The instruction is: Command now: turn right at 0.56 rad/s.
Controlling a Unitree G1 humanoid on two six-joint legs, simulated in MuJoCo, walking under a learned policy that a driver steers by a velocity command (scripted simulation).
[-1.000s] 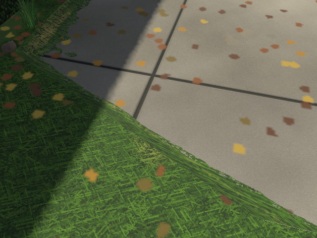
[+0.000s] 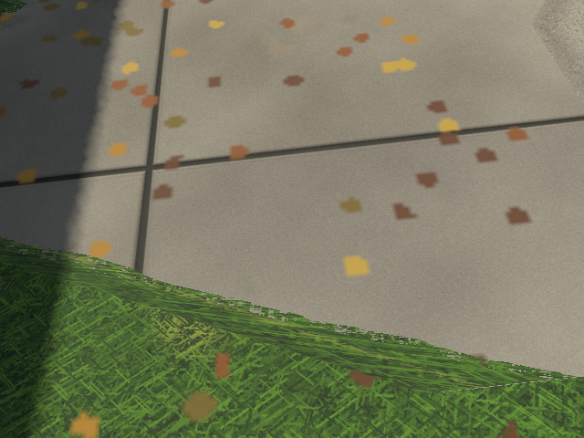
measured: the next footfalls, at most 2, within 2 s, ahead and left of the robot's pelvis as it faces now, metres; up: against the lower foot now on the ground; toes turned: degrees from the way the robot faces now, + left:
left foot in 0.42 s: +0.10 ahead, +0.13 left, +0.00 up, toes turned -13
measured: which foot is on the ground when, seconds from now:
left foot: up 0.00-0.40, down 0.42-1.00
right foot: down 0.00-1.00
